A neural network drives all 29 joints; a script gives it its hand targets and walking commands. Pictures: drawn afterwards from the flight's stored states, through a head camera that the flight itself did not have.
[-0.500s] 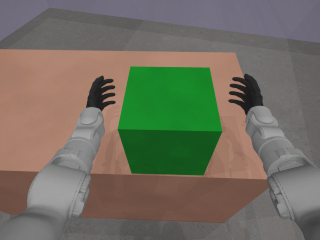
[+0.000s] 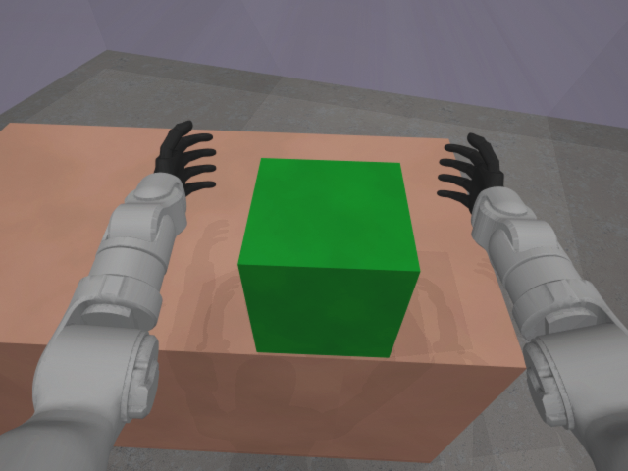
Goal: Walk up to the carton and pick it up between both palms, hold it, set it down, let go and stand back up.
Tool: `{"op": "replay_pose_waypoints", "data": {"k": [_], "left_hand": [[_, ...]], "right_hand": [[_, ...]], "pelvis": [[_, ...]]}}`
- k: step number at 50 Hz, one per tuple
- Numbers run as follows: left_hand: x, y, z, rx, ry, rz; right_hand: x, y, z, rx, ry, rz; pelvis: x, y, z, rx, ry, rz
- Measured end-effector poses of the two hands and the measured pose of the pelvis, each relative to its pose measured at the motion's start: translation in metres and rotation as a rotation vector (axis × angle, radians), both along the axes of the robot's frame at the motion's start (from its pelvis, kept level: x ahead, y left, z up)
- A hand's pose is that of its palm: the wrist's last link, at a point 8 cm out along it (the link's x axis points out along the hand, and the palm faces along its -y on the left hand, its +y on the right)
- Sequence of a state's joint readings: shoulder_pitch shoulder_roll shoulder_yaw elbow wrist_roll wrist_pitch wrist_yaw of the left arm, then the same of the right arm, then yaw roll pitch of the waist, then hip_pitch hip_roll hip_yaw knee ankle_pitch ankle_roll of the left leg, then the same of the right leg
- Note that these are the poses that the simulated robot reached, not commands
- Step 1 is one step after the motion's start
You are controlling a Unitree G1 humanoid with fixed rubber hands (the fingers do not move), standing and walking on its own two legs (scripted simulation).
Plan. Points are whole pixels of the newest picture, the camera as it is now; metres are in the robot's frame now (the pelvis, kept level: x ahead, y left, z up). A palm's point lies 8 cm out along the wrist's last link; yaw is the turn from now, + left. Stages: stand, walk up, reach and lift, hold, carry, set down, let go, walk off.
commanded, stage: set down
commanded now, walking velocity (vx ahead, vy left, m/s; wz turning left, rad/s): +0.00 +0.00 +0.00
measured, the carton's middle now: (326, 260) +0.44 +0.01 +0.00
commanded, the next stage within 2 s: none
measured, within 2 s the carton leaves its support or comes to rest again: neither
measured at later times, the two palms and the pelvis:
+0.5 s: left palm (164, 250) +0.36 +0.21 +0.11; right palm (492, 261) +0.37 -0.20 +0.09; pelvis +0.01 +0.00 +0.00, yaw +0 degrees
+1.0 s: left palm (170, 309) +0.31 +0.21 +0.06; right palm (495, 315) +0.31 -0.20 +0.06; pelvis +0.01 +0.00 +0.00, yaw -1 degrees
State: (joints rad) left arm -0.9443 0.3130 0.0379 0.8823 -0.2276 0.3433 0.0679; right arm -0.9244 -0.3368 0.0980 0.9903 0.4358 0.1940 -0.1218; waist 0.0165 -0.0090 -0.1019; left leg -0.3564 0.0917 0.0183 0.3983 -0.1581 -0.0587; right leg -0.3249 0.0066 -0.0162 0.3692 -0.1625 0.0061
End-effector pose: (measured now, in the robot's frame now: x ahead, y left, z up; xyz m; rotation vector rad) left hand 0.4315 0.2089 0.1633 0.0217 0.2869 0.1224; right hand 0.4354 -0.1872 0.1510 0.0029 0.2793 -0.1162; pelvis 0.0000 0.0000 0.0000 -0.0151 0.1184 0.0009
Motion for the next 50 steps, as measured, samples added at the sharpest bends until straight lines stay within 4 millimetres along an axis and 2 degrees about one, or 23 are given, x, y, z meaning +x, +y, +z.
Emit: {"op": "replay_pose_waypoints", "data": {"k": [6, 14, 26, 30, 33, 37, 41, 50], "left_hand": [[-0.011, 0.004, -0.009, 0.004, 0.014, -0.004], [-0.029, 0.005, -0.028, 0.001, 0.025, -0.007], [-0.069, 0.006, -0.059, -0.023, 0.038, -0.009], [-0.061, 0.003, -0.068, -0.019, 0.063, -0.001], [-0.057, -0.004, -0.064, -0.008, 0.032, -0.022], [-0.061, -0.010, -0.061, -0.016, 0.003, -0.054], [-0.075, -0.010, -0.070, -0.025, 0.008, -0.044], [-0.118, -0.002, -0.107, -0.037, 0.066, -0.001]], "right_hand": [[-0.008, 0.001, -0.006, 0.015, 0.005, -0.001], [-0.024, -0.003, -0.026, 0.031, 0.002, 0.001], [-0.067, -0.013, -0.059, 0.025, -0.015, -0.001], [-0.064, -0.019, -0.061, 0.011, -0.016, -0.017], [-0.062, -0.018, -0.058, 0.018, -0.033, 0.001], [-0.068, -0.016, -0.056, 0.004, -0.061, 0.015], [-0.083, -0.016, -0.064, -0.003, -0.069, 0.003], [-0.121, -0.012, -0.094, 0.009, -0.046, -0.011]], "pelvis": [[0.001, 0.001, 0.001, 0.000, -0.032, 0.008], [0.003, 0.002, 0.001, 0.002, -0.065, 0.009], [0.005, 0.001, 0.002, 0.008, -0.109, 0.010], [-0.001, 0.000, 0.001, 0.013, -0.074, 0.005], [-0.002, 0.001, 0.002, 0.014, -0.068, -0.007], [0.002, 0.002, 0.003, 0.014, -0.096, -0.016], [0.007, 0.002, 0.004, 0.015, -0.131, -0.022], [0.010, 0.004, 0.004, 0.014, -0.149, -0.021]]}}
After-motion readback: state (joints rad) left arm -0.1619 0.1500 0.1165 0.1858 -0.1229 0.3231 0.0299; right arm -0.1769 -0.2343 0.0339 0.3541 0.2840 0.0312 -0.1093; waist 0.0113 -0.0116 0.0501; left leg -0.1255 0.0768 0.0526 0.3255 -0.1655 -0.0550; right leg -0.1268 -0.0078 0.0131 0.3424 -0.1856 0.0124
